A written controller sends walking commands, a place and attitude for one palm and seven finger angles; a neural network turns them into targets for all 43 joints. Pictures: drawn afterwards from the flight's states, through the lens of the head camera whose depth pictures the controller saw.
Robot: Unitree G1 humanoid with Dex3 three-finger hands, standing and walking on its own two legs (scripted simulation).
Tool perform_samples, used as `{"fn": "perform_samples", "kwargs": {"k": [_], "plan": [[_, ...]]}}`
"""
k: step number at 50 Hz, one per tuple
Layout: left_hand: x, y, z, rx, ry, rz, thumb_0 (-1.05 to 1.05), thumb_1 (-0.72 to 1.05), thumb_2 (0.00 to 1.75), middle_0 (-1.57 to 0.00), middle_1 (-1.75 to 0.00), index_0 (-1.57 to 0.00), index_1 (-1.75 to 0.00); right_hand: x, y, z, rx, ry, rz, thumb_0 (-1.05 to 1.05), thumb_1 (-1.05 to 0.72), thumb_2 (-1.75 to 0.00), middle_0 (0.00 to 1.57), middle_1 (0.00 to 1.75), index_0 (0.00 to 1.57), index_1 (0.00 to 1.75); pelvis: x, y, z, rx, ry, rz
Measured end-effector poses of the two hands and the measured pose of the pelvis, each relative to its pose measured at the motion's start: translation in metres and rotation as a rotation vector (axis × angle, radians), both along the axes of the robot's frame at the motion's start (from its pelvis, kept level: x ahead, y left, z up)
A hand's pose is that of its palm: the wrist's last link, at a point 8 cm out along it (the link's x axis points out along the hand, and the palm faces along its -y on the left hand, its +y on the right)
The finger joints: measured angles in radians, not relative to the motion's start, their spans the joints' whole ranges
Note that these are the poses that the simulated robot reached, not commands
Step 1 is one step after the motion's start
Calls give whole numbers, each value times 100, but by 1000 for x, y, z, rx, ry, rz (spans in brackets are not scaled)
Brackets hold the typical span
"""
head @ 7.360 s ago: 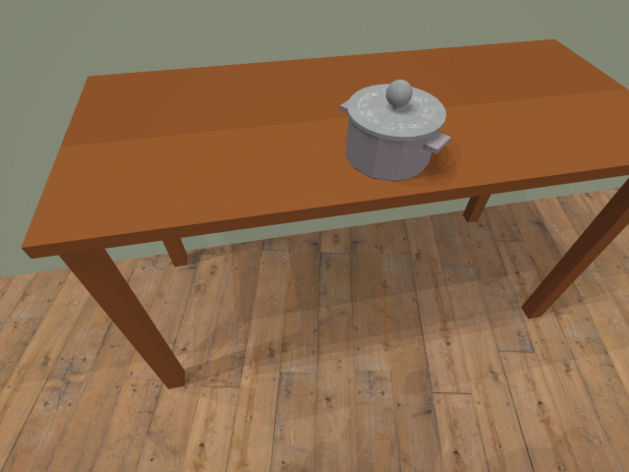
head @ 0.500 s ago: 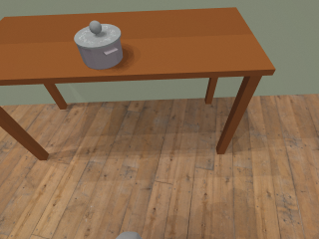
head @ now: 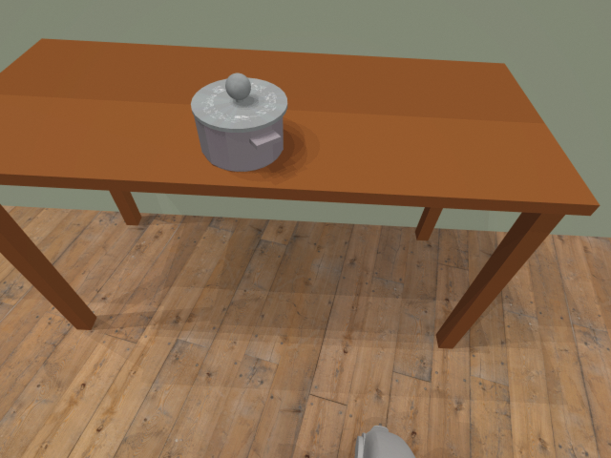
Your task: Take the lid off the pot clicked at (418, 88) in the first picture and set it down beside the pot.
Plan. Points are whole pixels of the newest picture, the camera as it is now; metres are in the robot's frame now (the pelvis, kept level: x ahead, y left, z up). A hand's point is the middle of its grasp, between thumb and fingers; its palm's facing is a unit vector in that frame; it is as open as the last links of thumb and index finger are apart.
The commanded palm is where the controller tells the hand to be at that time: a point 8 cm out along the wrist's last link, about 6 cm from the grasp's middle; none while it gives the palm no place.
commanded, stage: take the last steps up to it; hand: left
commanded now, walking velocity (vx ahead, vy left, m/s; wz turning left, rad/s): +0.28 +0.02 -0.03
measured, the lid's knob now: (238, 86) +0.71 +0.17 +0.12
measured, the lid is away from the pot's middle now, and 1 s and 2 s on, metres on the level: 0.00 0.00 0.00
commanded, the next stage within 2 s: come to a stop and stand still in 0.28 s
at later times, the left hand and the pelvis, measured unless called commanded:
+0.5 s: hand (205, 405) +0.22 +0.17 -0.17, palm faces +0.05 -0.97 -0.23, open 7.2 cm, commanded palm none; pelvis +0.19 -0.02 +0.00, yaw -1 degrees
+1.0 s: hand (216, 402) +0.23 +0.16 -0.18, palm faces -0.02 -0.95 -0.30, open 7.4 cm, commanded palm none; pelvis +0.18 -0.04 -0.02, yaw -3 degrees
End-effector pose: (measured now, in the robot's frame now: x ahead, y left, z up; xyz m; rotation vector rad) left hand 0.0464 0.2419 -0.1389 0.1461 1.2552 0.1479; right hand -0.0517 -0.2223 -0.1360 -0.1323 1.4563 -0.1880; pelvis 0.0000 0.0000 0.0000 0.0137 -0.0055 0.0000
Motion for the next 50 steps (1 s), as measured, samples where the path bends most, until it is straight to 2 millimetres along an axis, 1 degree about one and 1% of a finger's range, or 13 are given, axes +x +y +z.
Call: {"fn": "perform_samples", "kwargs": {"k": [6,9,11,14,17,21,23,27,31,35,39,45,50], "plan": [[111,-26,-2,-7,-94,-89,1,91,90,-19,-30,-20,-30,-9,5,-10,34,150,-78,1,-91,-90,20,30,20,30,55,-10,-12,0,0,-3],[164,-41,-6,-1,-170,-113,0,91,90,-19,-30,-20,-30,1,1,-20,54,219,-99,1,-91,-90,20,30,20,30,89,-21,-25,0,-9,6],[183,-48,-6,1,-209,-96,0,91,90,-19,-30,-20,-30,19,-5,-25,60,236,-98,1,-91,-90,20,30,20,30,104,-26,-28,-12,-16,15],[189,-51,-2,4,-190,-59,0,91,90,-20,-30,-20,-30,69,-17,-27,53,181,-70,1,-91,-90,20,30,20,30,124,-29,-21,-25,-18,20],[181,-52,1,11,-116,-33,0,91,90,-20,-30,-20,-30,135,-26,-24,39,61,-41,1,-91,-90,20,30,20,30,142,-30,-11,-21,-6,14],[175,-34,7,44,-41,3,-2,94,90,-20,-30,-21,-30,220,-27,-15,32,-106,-8,1,-91,-90,20,30,20,30,166,-28,-2,-12,12,-3],[172,-27,7,45,0,11,-1,94,90,-20,-30,-21,-30,255,-28,-10,10,-161,10,1,-93,-90,20,30,20,30,178,-23,0,-10,12,-13],[169,-14,-2,32,67,36,-1,93,90,-20,-30,-21,-30,311,-22,-5,-19,-242,42,1,-94,-90,20,30,20,30,202,-8,-3,-21,-4,-30],[171,-3,-16,21,115,53,0,92,90,-20,-30,-20,-30,346,-7,-3,-36,-279,65,1,-93,-90,20,30,20,30,217,2,-10,-13,-18,-35],[175,1,-14,30,133,51,0,91,90,-20,-30,-20,-30,359,2,1,-29,-288,80,1,-92,-90,20,30,20,30,215,1,-7,-16,-12,-36],[180,1,-8,51,116,44,0,91,90,-19,-30,-20,-30,355,-3,-1,-15,-284,72,1,-91,-90,20,30,20,30,207,-6,-6,-15,-2,-44],[180,-14,-3,112,55,-11,0,91,90,-19,-30,-20,-30,333,-35,-21,13,-285,26,1,-90,-90,21,30,20,30,192,-30,-18,15,12,-70],[179,-37,-1,109,3,-50,0,91,90,-19,-30,-20,-30,302,-62,-28,-1,-286,-12,1,-91,-90,20,30,20,30,183,-36,-22,-24,-21,-48]]}}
